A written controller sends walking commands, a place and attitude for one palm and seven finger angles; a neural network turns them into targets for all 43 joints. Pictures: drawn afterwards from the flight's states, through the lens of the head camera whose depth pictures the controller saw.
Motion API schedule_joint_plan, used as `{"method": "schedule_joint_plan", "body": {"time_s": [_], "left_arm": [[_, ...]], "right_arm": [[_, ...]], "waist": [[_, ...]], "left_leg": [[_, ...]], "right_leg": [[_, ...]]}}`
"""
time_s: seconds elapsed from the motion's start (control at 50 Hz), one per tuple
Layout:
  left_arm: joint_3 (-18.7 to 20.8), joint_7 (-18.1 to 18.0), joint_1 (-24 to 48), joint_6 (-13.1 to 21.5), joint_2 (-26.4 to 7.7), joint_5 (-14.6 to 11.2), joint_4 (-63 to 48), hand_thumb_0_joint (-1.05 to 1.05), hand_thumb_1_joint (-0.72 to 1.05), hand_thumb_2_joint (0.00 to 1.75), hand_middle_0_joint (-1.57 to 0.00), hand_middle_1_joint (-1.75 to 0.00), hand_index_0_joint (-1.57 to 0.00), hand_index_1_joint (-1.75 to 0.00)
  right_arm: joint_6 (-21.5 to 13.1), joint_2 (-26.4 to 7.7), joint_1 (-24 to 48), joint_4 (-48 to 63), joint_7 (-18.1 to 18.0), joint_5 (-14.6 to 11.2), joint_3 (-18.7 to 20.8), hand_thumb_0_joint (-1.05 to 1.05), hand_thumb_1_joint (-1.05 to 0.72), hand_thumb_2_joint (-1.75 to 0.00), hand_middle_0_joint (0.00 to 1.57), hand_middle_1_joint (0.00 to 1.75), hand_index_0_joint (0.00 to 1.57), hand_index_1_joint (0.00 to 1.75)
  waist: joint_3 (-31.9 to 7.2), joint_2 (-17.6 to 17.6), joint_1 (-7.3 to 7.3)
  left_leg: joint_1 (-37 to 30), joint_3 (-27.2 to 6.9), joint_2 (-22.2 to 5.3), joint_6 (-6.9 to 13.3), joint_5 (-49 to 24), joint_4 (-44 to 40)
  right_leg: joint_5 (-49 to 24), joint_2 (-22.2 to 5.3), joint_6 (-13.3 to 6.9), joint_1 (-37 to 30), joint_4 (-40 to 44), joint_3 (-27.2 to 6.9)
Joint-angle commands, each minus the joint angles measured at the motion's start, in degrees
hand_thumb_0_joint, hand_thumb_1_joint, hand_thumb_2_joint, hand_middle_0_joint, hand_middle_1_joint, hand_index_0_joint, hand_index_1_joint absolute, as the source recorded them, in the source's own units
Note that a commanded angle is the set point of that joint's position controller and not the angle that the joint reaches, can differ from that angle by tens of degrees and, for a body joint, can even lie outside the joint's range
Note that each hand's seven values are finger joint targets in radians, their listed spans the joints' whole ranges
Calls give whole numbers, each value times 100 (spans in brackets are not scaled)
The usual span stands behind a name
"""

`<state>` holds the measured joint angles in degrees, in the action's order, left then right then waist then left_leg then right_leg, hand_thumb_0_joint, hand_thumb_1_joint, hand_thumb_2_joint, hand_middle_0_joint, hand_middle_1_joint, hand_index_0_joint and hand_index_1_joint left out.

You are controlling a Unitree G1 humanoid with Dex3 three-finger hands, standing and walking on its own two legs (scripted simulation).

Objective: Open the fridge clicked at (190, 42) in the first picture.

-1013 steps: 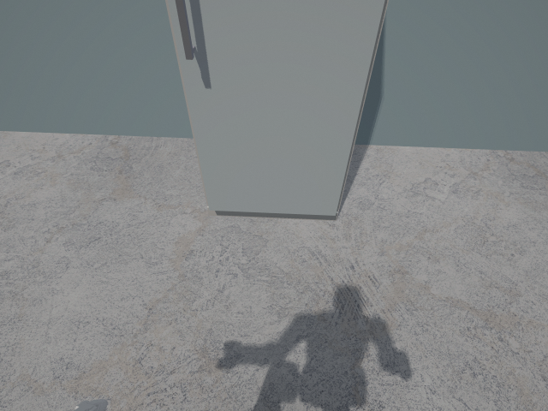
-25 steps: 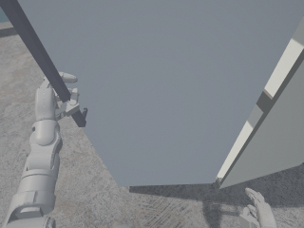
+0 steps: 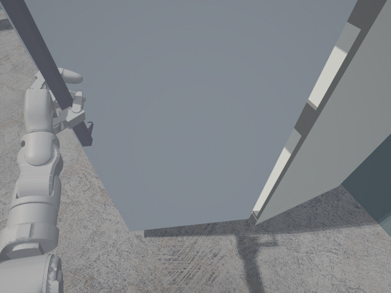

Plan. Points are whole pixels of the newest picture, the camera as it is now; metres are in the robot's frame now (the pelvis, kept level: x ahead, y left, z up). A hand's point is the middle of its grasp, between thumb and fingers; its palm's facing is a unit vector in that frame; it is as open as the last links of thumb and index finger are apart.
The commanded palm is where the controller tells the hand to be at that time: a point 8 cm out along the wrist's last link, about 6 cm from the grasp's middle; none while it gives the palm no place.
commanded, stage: stop walking and hold the door back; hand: left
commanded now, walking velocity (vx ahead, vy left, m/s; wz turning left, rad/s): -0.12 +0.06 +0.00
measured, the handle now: (56, 71) +0.44 +0.26 +0.23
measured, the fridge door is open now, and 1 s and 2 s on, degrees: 73 73 72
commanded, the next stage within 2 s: loosen the grip on the handle in 0.72 s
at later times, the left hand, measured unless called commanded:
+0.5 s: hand (76, 117) +0.39 +0.23 +0.16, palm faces +0.24 -0.95 -0.20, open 5.8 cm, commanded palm +0.35 +0.29 +0.14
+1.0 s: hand (70, 112) +0.39 +0.24 +0.17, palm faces +0.24 -0.96 -0.17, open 7.4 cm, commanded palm +0.35 +0.28 +0.16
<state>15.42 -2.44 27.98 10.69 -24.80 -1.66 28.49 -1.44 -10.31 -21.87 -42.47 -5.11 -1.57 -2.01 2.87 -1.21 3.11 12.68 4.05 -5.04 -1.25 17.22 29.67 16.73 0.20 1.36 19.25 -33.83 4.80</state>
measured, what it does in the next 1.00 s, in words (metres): steps on the spot: right foot, then left foot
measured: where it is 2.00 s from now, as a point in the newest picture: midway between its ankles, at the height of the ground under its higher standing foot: outside the picture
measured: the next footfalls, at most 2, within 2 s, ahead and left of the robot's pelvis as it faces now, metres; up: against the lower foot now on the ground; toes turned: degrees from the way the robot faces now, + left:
right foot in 0.02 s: +0.03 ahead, -0.10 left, +0.00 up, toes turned -6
left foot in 0.30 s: +0.08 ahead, +0.13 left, +0.00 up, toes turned -5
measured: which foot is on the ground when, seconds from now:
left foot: down 0.00-0.04, up 0.06-0.28, down 0.30-1.00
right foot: up 0.00-0.00, down 0.02-1.00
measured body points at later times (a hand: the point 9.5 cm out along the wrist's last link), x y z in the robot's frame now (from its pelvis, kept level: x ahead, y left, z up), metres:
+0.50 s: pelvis +0.00 +0.03 +0.00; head +0.03 +0.04 +0.44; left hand +0.37 +0.28 +0.17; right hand +0.14 -0.23 -0.09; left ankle +0.04 +0.14 -0.74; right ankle -0.01 -0.10 -0.74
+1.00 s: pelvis -0.04 +0.02 -0.01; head -0.03 +0.02 +0.44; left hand +0.38 +0.29 +0.18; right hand +0.06 -0.26 -0.10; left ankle +0.04 +0.14 -0.74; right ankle -0.01 -0.10 -0.74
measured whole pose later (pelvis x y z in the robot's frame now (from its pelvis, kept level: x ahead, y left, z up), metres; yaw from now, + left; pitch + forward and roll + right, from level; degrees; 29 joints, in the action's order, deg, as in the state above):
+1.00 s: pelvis -0.04 +0.02 -0.01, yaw -4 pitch +1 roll +0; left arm 19.6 0.6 34.0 11.8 -24.8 -0.3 38.7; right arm -6.9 -15.5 -15.6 -39.3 -2.8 0.0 0.8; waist -0.5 0.9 2.7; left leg 22.2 2.5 -2.1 -0.1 9.5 30.6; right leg 13.6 -0.1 -0.8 19.7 -32.4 1.8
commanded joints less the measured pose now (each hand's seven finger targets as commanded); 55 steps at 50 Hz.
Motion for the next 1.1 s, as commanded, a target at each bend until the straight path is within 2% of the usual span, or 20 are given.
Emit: {"method": "schedule_joint_plan", "body": {"time_s": [0.0, 0.02, 0.04, 0.06, 0.1, 0.26, 0.32, 0.36, 0.4, 0.46, 0.52, 0.78, 0.8, 0.82, 0.84, 0.86, 0.88, 0.96, 1.04, 1.08], "left_arm": [[1183, -201, 1212, 306, -2220, 155, -1438, 0, 90, 90, -45, -140, -45, -140], [1417, -216, 681, 279, -2322, 142, -1121, 0, 90, 90, -45, -140, -45, -140], [1845, -247, 523, 164, -2670, -6, -1023, 0, 90, 90, -45, -140, -45, -140], [1532, -216, 613, 164, -2260, -75, -1260, 0, 90, 90, -45, -140, -45, -140], [1782, -286, 697, 286, -2390, -9, -1139, 0, 90, 90, -45, -140, -45, -140], [1460, -341, 282, 468, -1896, -49, -1990, 0, 90, 90, -45, -140, -45, -140], [1115, -302, -45, 493, -1429, -95, -2477, 0, 90, 90, -45, -140, -45, -140], [1035, -276, 224, 540, -1461, -18, -2751, 0, 90, 90, -45, -140, -45, -140], [903, -252, -61, 487, -1237, -17, -2804, 0, 90, 90, -45, -140, -45, -140], [831, -275, 39, 369, -1237, -7, -2783, 0, 90, 90, -45, -140, -45, -140], [967, -331, 242, 257, -1483, -106, -2445, 0, 90, 90, -45, -140, -45, -140], [527, -294, 1121, 273, -1339, -59, -1108, 0, 90, 90, -45, -140, -45, -140], [2354, -103, 5723, 417, -4345, 678, -1972, 0, 90, 90, -45, -140, -45, -140], [2283, 185, 5555, 1, -3757, 611, -737, 0, 78, 84, -45, -140, -45, -140], [643, 374, 3622, -129, -1397, 438, 245, 0, 66, 78, -45, -140, -45, -140], [819, 539, 2449, 5, -915, 233, 502, 0, 54, 73, -45, -140, -45, -140], [1134, 519, 2214, 302, -1294, -92, -266, 0, 42, 67, -45, -140, -45, -140], [452, 223, 2381, 834, -1140, 187, -70, 0, -7, 43, -45, -140, -45, -140], [537, 176, 2578, 1005, -1500, 162, -309, 0, -55, 20, -42, -137, -42, -137], [541, 229, 2379, 997, -1483, 55, -373, 0, -55, 20, -40, -133, -40, -133]], "right_arm": [[-292, -1173, 757, 965, -27, -40, 460, 0, -90, -90, 20, 30, 20, 30], [-290, -1120, 841, 1017, -50, -32, 486, 0, -90, -90, 20, 30, 20, 30], [-283, -1165, 721, 1003, 17, -111, 538, 0, -90, -90, 20, 30, 20, 30], [-313, -1075, 864, 1034, 19, -120, 479, 0, -90, -90, 20, 30, 20, 30], [-353, -1012, 1051, 924, -28, -61, 324, 0, -90, -90, 20, 30, 20, 30], [-318, -1105, 1195, 1125, -104, 88, 369, 0, -90, -90, 20, 30, 20, 30], [-311, -1161, 1521, 1373, -75, 49, 403, 0, -90, -90, 20, 30, 20, 30], [-322, -1063, 1379, 1398, -7, 121, 362, 0, -90, -90, 20, 30, 20, 30], [-331, -1111, 1272, 1402, 48, 122, 410, 0, -90, -90, 20, 30, 20, 30], [-322, -1100, 1250, 1413, 33, 78, 362, 0, -90, -90, 20, 30, 20, 30], [-273, -1083, 1159, 1312, -52, 25, 379, 0, -90, -90, 20, 30, 20, 30], [-239, -1135, 1194, 1018, -170, 46, 319, 0, -90, -90, 20, 30, 20, 30], [-413, -1196, 951, 1164, 37, 105, 659, 0, -90, -90, 20, 30, 20, 30], [-760, -1416, 1070, 636, 121, 449, 1009, 0, -90, -90, 20, 30, 20, 30], [-842, -1278, 570, 824, 145, 187, 788, 0, -90, -90, 20, 30, 20, 30], [-866, -1186, 467, 736, 184, 115, 672, 0, -90, -90, 20, 30, 20, 30], [-866, -1322, 784, 949, 172, 106, 610, 0, -90, -90, 20, 30, 20, 30], [-835, -1334, 966, 1140, 246, 75, 480, 0, -90, -90, 20, 30, 20, 30], [-822, -1376, 949, 1285, 200, 32, 463, 0, -90, -90, 20, 30, 20, 30], [-833, -1356, 995, 1313, 158, 6, 435, 0, -90, -90, 20, 30, 20, 30]], "waist": [[-2154, 46, -213], [-1981, 383, -278], [-2200, 1384, -378], [-2032, 1353, -354], [-1668, 819, -318], [-1488, 563, -246], [-1333, -1132, -363], [-1587, -1429, -369], [-1608, -1218, -365], [-1901, -873, -291], [-1999, 111, -247], [-1376, 164, -303], [-839, 1200, -493], [-2404, -951, -311], [-2673, -383, -29], [-2378, -7, -187], [-2313, -236, -422], [-1378, 222, -196], [-1669, 145, -262], [-1533, 104, -304]], "left_leg": [[1036, -16, -241, 220, -2035, 1451], [1849, -56, 333, 80, 263, 2172], [2105, -465, 346, 37, 1344, 2985], [2014, -779, 262, 21, 1322, 3303], [1792, -729, 140, 10, 999, 3138], [-102, -287, 270, 37, -1227, -173], [-179, -1269, -627, 501, -3069, -671], [-200, -1700, -1026, 738, -3804, -756], [-420, -1424, -935, 688, -3746, -418], [-281, -872, -474, 308, -3361, -8], [70, -490, -134, 92, -2094, 170], [111, -706, -105, 254, -1116, -306], [527, -298, 32, 325, -871, 130], [361, -180, 407, 188, -2415, -752], [-550, -103, 464, -12, -2367, -232], [-675, -266, 464, 103, -1865, -227], [-625, -269, 483, 132, -1212, -292], [330, -305, 497, 256, 742, -309], [585, -292, 534, 302, 927, -140], [716, -271, 563, 315, 947, -82]], "right_leg": [[-2958, -924, -504, -2937, 703, -886], [-4676, -1610, -939, -3202, 621, -1519], [-5190, -2060, -1172, -3259, 679, -1989], [-4815, -2134, -1155, -2905, 705, -1826], [-3847, -1935, -1085, -2124, 889, -1346], [-1341, -1072, -480, -879, 959, -703], [-963, -103, -28, -627, 212, -335], [346, 8, -23, -703, -257, -309], [325, -8, -68, -726, 303, -334], [-1700, -284, -112, -1428, 832, -494], [-2582, -750, -274, -1598, 770, -914], [-258, -555, -113, -787, 1338, -778], [-1334, -663, -103, -797, 1661, -1142], [-2803, -230, -580, -1459, 465, -486], [-1764, 44, -427, -394, 405, -4], [-1329, 157, -325, -84, 643, -36], [-834, 107, -295, -219, 756, -156], [856, 12, -241, 513, 806, -307], [1265, -6, -271, 424, 733, -518], [1421, -10, -269, 420, 780, -608]]}}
